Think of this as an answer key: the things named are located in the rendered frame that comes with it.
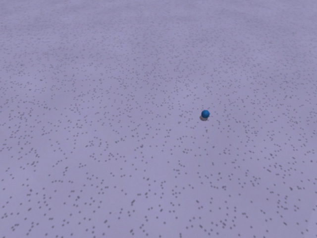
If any ball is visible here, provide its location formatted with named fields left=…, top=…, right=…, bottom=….
left=202, top=110, right=210, bottom=118

